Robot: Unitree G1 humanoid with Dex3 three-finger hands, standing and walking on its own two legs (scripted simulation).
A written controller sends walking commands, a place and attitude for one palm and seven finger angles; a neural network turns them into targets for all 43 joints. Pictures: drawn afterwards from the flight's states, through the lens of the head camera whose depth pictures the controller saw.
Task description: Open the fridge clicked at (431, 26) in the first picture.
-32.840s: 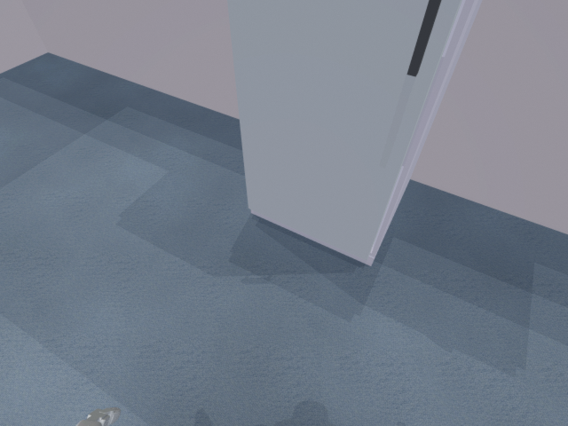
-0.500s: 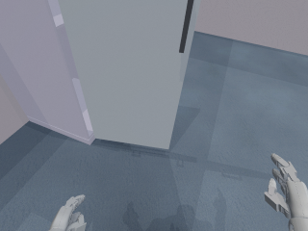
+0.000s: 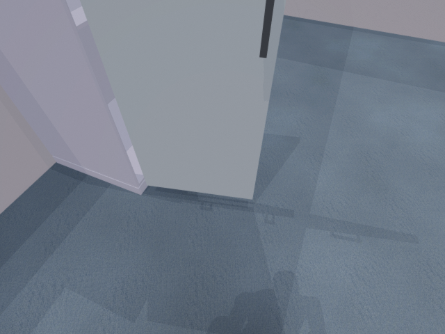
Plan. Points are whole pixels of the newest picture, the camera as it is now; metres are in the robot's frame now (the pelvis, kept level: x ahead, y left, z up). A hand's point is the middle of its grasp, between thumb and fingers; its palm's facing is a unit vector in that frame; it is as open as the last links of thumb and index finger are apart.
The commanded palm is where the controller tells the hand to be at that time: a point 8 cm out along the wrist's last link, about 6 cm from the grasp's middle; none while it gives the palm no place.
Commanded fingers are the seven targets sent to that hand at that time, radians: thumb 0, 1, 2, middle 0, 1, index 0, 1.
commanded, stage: let the arm hang, fingers relaxed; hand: right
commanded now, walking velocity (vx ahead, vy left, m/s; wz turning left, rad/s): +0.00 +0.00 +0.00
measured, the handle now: out of the picture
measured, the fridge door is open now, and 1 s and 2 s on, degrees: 76 76 76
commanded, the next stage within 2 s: look to check the result in 0.50 s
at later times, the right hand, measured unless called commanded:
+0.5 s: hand out of the picture +0.08 -0.24 -0.16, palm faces -0.04 +0.96 -0.29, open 7.4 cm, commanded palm none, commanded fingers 0.00 -0.90 -0.90 0.20 0.30 0.20 0.30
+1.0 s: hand out of the picture +0.11 -0.24 -0.15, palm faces -0.06 +0.94 -0.33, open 7.4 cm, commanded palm none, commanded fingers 0.00 -0.90 -0.90 0.20 0.30 0.20 0.30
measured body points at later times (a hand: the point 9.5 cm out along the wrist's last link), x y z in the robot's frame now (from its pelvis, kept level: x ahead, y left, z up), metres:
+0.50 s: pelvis +0.01 -0.01 +0.01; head +0.02 -0.02 +0.46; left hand +0.09 +0.28 -0.13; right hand +0.09 -0.29 -0.14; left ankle -0.02 +0.12 -0.74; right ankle +0.07 -0.09 -0.74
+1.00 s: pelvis +0.04 +0.00 +0.01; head +0.06 +0.00 +0.46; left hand +0.11 +0.29 -0.13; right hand +0.11 -0.29 -0.13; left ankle -0.02 +0.12 -0.74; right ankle +0.07 -0.09 -0.74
